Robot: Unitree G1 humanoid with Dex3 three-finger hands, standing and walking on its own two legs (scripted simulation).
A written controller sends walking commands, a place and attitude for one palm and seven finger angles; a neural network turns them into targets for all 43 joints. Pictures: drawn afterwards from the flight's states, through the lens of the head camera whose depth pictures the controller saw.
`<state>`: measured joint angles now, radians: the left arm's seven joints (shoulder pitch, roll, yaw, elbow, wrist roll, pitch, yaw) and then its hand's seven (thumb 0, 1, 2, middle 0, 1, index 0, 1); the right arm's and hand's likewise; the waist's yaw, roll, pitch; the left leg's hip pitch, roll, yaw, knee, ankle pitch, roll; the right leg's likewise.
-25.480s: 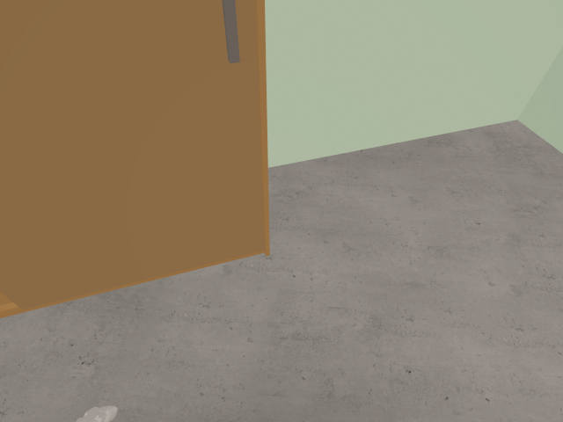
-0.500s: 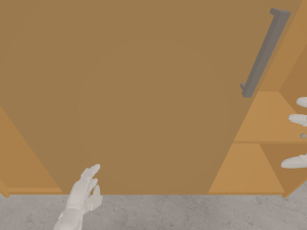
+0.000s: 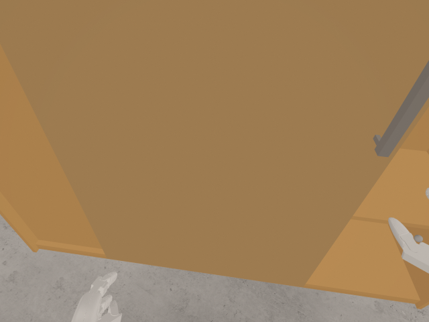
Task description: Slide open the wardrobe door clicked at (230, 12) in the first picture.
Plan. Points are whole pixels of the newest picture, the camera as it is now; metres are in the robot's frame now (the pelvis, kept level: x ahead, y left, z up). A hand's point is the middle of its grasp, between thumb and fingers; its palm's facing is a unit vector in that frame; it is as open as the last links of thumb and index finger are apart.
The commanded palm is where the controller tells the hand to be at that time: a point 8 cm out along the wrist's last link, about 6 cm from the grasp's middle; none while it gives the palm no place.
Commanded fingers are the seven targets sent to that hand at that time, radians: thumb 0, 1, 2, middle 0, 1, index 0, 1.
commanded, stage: draw the hand back to the body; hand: right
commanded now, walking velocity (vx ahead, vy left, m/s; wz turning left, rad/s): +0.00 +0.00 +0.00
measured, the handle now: (407, 99) +0.47 -0.36 +0.24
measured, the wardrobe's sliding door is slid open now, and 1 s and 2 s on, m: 0.52 0.52 0.52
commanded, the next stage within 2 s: step back with the hand held close in 0.50 s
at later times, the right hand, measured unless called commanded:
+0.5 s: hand (382, 237) +0.21 -0.22 +0.16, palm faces +0.45 +0.82 -0.36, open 7.5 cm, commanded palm +0.16 -0.26 +0.17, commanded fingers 0.00 -0.90 -0.90 0.20 0.30 0.20 0.30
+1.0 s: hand (398, 253) +0.19 -0.24 +0.16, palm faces +0.37 +0.81 -0.46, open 7.4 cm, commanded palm +0.13 -0.28 +0.17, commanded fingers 0.00 -0.90 -0.90 0.20 0.30 0.20 0.30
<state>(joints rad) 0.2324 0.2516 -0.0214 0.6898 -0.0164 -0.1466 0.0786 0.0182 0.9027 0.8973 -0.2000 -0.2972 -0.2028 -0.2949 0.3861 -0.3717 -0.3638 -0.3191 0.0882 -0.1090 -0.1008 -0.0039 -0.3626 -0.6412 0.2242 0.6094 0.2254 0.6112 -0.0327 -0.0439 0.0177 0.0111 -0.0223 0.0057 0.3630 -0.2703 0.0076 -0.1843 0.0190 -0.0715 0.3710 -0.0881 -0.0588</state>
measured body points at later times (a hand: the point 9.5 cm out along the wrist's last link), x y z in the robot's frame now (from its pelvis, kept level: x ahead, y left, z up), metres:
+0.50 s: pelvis +0.03 +0.04 +0.00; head +0.00 +0.06 +0.45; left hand +0.24 +0.24 -0.07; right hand +0.18 -0.26 +0.18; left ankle -0.04 +0.12 -0.74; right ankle +0.08 -0.08 -0.74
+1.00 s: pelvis +0.00 +0.02 -0.01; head -0.02 +0.02 +0.44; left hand +0.18 +0.27 -0.07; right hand +0.16 -0.28 +0.18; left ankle -0.04 +0.12 -0.74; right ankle +0.08 -0.08 -0.74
